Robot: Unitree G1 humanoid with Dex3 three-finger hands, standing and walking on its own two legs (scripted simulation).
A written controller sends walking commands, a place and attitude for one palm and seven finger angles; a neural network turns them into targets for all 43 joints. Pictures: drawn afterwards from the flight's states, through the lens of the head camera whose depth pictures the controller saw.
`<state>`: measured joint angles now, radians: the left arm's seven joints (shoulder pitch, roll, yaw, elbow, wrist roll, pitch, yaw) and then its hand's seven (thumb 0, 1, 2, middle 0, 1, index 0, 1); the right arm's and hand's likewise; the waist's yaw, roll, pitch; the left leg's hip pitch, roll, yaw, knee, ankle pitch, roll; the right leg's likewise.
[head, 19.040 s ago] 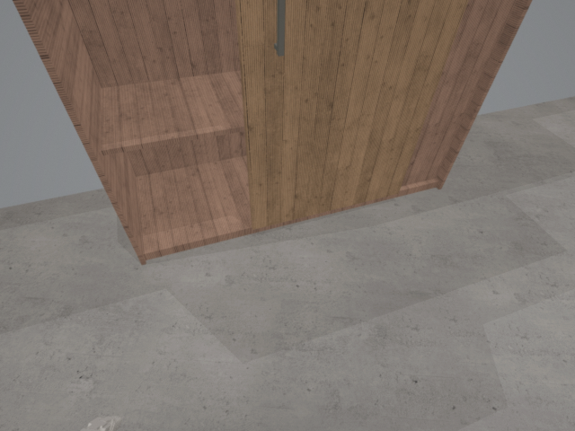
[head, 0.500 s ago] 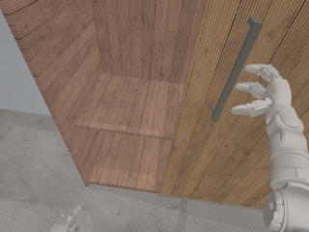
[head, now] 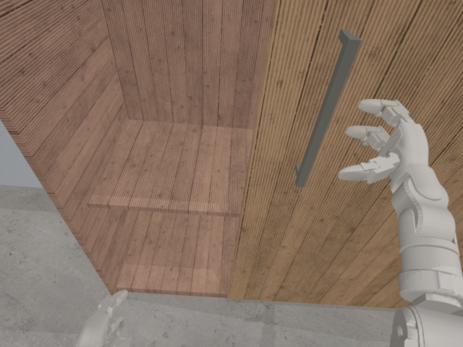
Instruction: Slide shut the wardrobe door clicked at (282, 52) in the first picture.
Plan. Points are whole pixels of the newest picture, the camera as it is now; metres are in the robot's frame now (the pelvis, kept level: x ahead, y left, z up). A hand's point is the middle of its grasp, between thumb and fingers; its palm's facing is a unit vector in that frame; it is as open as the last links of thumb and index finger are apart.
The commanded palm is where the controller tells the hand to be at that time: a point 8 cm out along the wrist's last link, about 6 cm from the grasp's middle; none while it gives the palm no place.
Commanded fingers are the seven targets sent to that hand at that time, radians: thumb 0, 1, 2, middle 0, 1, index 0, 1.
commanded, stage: move the hooked fingers beside the handle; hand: right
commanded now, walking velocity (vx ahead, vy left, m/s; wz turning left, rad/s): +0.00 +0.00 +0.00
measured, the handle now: (318, 121) +0.45 -0.12 +0.20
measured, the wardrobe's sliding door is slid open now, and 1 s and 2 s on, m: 0.47 0.47 0.47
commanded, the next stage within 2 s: feel for the door with the fingertips in 0.68 s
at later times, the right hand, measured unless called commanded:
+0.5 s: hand (357, 147) +0.38 -0.17 +0.20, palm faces +0.02 +1.00 -0.01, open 14.0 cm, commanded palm +0.35 -0.22 +0.19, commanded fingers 0.00 0.50 -0.30 0.30 1.20 0.30 1.20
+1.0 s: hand (353, 151) +0.37 -0.16 +0.21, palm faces +0.02 +1.00 -0.01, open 14.0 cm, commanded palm +0.34 -0.20 +0.19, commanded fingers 0.00 0.50 -0.30 0.30 1.20 0.30 1.20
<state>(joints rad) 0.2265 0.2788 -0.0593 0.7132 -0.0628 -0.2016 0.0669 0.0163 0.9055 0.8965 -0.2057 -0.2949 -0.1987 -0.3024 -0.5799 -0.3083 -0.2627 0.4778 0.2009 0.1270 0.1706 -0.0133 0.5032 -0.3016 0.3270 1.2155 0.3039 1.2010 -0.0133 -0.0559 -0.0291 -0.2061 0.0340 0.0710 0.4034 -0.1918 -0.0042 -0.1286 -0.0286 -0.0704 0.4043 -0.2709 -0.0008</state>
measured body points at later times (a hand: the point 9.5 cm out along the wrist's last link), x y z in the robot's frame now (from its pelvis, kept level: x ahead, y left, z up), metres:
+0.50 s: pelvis +0.01 +0.00 +0.00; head -0.01 +0.02 +0.45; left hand +0.18 +0.22 -0.09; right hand +0.38 -0.22 +0.20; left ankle +0.01 +0.12 -0.74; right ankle -0.04 -0.11 -0.74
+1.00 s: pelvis -0.01 +0.01 +0.00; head -0.03 +0.03 +0.45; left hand +0.17 +0.23 -0.09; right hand +0.36 -0.21 +0.21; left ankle +0.01 +0.12 -0.74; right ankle -0.04 -0.11 -0.74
